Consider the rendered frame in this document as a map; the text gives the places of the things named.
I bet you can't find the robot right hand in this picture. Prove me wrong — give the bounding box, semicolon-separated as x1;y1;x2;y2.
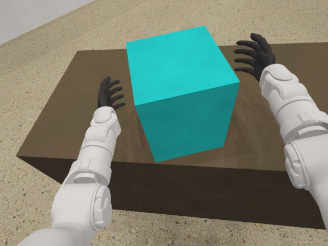
234;33;276;82

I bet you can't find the robot left forearm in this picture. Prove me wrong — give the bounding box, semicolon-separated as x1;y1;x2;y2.
51;106;121;221

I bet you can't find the robot left hand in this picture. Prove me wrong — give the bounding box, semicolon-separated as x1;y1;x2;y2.
97;76;126;110

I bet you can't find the robot right forearm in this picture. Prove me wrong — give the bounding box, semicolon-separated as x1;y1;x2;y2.
259;64;328;145

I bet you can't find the pedestal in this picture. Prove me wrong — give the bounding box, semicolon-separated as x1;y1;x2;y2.
16;42;328;230

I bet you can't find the right robot upper arm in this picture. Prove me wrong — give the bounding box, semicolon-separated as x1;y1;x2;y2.
284;134;328;233

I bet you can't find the left robot upper arm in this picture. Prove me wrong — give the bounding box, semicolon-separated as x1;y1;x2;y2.
17;183;112;246

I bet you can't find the carton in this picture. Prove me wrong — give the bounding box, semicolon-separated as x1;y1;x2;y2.
126;26;240;162

